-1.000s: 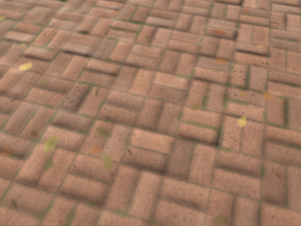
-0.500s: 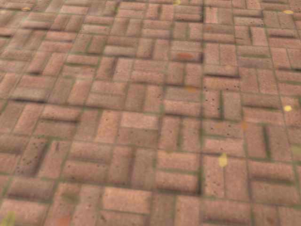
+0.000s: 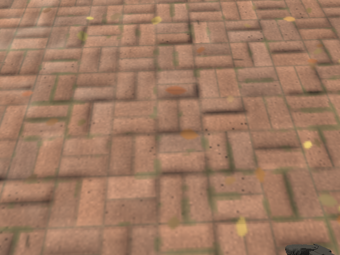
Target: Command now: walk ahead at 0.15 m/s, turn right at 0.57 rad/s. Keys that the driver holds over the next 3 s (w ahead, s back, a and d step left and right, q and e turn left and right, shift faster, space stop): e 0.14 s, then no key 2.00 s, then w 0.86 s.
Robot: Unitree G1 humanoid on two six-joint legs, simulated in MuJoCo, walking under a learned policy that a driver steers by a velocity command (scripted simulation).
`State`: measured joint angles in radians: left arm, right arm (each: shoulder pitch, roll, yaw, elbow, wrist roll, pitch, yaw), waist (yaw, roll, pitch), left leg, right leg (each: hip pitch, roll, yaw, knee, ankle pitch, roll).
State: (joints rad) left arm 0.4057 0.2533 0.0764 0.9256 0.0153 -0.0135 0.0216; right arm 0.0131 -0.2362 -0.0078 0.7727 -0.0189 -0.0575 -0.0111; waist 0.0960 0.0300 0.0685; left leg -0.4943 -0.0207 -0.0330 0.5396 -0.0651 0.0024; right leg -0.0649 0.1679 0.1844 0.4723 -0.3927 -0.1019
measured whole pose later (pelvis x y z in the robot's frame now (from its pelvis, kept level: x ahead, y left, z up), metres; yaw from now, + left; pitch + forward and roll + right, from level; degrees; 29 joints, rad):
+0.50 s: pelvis +0.04 +0.00 +0.01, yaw -11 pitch -1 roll +1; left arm 0.21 0.22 0.01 0.80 0.04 0.04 0.00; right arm 0.27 -0.26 -0.04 0.83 -0.02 0.04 -0.01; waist -0.02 0.03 0.01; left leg -0.37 0.02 0.07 0.58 -0.32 0.01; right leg -0.22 0.04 0.02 0.50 -0.26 -0.05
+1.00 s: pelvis +0.03 +0.01 +0.02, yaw -11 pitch -2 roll +0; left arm 0.23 0.22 0.02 1.03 0.01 0.01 0.03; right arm 0.26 -0.20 -0.01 1.02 -0.01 0.01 -0.03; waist 0.00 0.00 0.04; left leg -0.14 0.00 0.00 0.39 -0.21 0.00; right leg -0.15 0.03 0.02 0.38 -0.19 -0.02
